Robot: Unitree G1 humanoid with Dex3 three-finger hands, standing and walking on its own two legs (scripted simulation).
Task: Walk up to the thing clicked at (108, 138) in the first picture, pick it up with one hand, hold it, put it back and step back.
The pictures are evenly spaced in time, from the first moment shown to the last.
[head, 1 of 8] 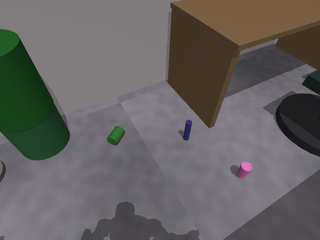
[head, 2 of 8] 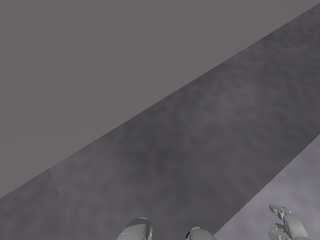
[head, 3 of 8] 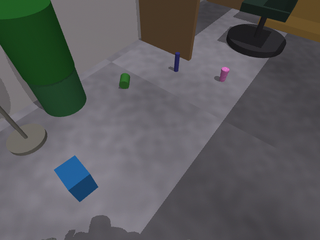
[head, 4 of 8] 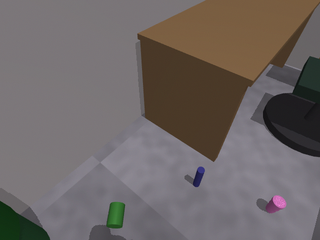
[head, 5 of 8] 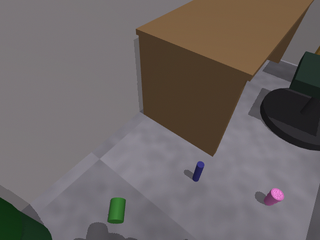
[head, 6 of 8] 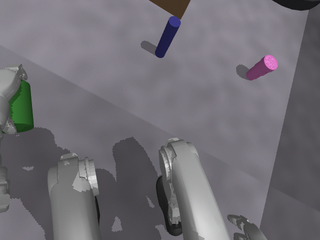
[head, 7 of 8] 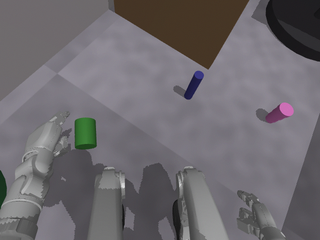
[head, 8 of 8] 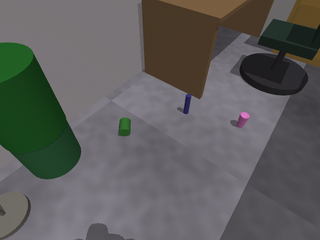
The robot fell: no
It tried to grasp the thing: yes
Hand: left
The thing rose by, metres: 0.66
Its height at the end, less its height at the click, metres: +0.00
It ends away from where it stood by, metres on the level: 0.02
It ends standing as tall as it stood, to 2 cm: yes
